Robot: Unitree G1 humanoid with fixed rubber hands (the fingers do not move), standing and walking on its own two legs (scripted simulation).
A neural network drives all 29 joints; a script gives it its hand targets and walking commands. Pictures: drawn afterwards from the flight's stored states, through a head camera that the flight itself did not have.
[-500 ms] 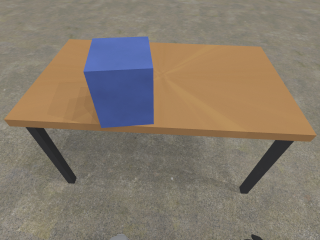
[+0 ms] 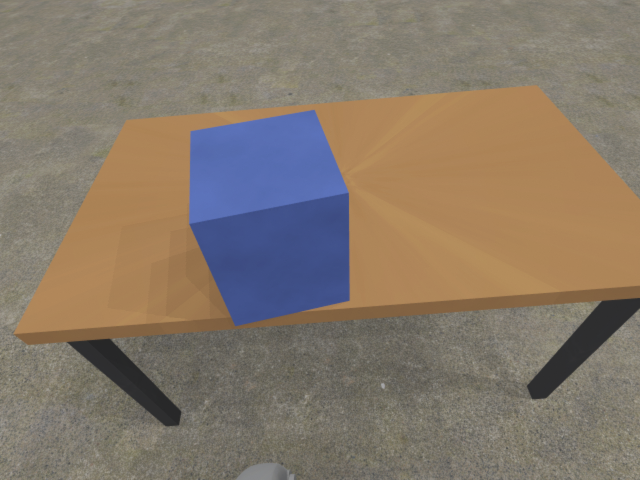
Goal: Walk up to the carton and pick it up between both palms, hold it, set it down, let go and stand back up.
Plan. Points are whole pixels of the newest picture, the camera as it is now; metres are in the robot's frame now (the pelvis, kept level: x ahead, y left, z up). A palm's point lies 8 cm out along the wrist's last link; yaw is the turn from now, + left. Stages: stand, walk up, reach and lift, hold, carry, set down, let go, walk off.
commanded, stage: walk up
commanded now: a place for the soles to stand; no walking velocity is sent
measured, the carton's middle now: (274, 220) +0.51 +0.09 +0.02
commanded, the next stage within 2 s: none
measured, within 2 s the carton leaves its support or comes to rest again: neither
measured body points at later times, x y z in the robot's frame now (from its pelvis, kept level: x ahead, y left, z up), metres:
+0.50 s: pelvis +0.03 +0.07 +0.01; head +0.06 +0.07 +0.46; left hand +0.15 +0.34 -0.11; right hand +0.14 -0.19 -0.10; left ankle +0.09 +0.21 -0.71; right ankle +0.03 -0.06 -0.71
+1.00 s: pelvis +0.04 +0.06 +0.01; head +0.06 +0.05 +0.46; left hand +0.15 +0.31 -0.11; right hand +0.10 -0.22 -0.10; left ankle +0.09 +0.21 -0.71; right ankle +0.03 -0.06 -0.71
